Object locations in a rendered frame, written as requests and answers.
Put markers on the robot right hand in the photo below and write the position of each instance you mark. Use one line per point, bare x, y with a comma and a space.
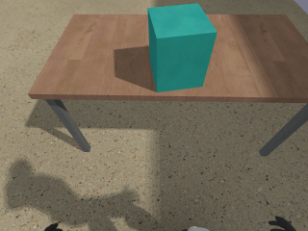
281, 222

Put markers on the carton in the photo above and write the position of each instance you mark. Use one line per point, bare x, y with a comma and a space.
181, 42

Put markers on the table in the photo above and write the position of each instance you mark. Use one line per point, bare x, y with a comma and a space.
256, 58

